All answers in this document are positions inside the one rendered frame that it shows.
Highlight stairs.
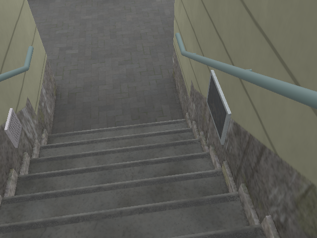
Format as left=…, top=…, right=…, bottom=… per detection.
left=0, top=119, right=266, bottom=238

